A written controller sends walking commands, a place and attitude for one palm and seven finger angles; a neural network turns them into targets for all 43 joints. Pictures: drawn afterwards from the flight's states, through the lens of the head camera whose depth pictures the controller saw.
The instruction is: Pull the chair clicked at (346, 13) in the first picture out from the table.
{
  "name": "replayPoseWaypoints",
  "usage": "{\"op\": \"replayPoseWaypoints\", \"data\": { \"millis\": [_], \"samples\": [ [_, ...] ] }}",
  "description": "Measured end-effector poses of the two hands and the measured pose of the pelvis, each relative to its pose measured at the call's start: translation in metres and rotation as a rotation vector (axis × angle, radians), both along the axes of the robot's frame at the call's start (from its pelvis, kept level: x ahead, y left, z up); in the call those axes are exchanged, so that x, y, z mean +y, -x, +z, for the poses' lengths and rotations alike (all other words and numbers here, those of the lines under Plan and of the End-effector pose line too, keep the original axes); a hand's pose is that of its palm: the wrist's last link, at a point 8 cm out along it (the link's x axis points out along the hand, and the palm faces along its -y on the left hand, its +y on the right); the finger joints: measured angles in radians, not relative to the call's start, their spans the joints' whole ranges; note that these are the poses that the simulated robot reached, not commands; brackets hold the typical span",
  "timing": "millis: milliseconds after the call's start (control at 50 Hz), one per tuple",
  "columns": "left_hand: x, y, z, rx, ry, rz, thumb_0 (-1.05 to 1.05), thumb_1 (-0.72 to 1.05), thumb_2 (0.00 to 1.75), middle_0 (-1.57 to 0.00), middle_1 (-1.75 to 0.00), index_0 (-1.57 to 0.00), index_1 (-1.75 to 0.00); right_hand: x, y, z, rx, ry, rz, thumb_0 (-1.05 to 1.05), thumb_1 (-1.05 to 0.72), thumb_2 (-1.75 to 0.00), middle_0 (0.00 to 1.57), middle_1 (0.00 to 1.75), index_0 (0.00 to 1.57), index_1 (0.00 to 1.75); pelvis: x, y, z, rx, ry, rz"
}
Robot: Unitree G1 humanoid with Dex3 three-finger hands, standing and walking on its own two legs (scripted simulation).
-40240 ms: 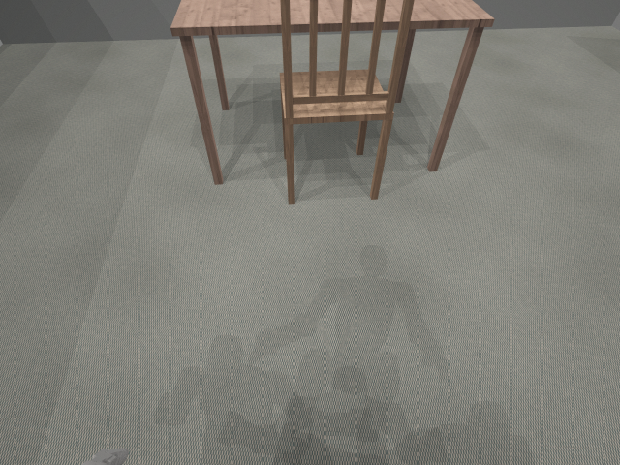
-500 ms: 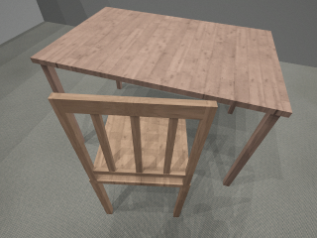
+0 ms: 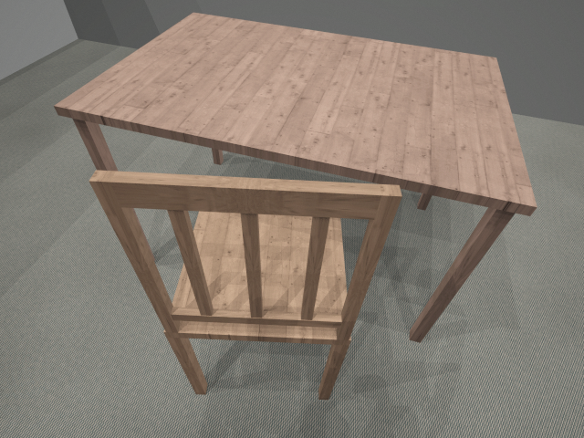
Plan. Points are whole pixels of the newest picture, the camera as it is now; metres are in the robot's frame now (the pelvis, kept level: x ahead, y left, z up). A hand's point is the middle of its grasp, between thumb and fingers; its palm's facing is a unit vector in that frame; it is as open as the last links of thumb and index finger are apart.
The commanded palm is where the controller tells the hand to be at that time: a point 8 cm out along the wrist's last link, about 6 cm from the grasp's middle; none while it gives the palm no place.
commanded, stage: look again from close up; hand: left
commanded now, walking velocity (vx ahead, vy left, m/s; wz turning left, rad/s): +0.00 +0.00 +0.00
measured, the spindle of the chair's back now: (253, 271) +0.41 +0.09 -0.06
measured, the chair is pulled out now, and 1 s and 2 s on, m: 0.17 0.17 0.17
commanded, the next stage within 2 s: raise the hand toward the chair's back in 0.34 s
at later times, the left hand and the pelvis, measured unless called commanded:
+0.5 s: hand out of the picture +0.00 +0.17 -0.17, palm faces +0.11 -0.98 -0.18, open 7.3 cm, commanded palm +0.09 +0.22 -0.08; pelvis -0.01 +0.01 +0.00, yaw +1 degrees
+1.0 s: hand out of the picture +0.12 +0.17 -0.07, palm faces +0.14 -0.99 -0.06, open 10.4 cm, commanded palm +0.11 +0.22 -0.06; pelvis -0.06 -0.03 -0.12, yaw +4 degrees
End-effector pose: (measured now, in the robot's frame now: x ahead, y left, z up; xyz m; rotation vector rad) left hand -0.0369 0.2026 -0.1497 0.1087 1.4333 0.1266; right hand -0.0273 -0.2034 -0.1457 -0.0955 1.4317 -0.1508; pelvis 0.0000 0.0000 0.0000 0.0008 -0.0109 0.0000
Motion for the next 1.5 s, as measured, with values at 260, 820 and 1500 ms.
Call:
{"op": "replayPoseWaypoints", "data": {
  "millis": [260, 820, 1500],
  "samples": [
    [0.005, 0.0, -0.001, -0.004, 0.0, -0.001, 0.0, 0.91, 0.9, -0.2, -0.3, -0.2, -0.3, 0.005, 0.003, 0.0, 0.001, 0.0, -0.003, 0.0, -0.91, -0.9, 0.2, 0.3, 0.2, 0.3, 0.004, 0.001, 0.0, 0.001, 0.001, 0.001],
    [-0.013, -0.177, 0.095, -1.457, 0.179, -0.147, 0.01, 0.67, 0.79, -0.18, -0.26, -0.17, -0.26, -0.062, -0.194, 0.046, -0.951, 0.19, 0.297, 0.01, -0.91, -0.9, 0.2, 0.3, 0.2, 0.3, -0.01, 0.054, -0.089, 0.231, 0.007, 0.028],
    [0.025, -0.186, 0.094, -1.328, 0.064, -0.134, 0.0, -0.13, 0.46, -0.1, -0.13, -0.09, -0.13, -0.079, -0.147, -0.02, -0.694, 0.202, 0.162, 0.01, -0.91, -0.9, 0.2, 0.3, 0.2, 0.3, -0.022, 0.042, -0.096, 0.286, 0.045, 0.048]
  ]
}}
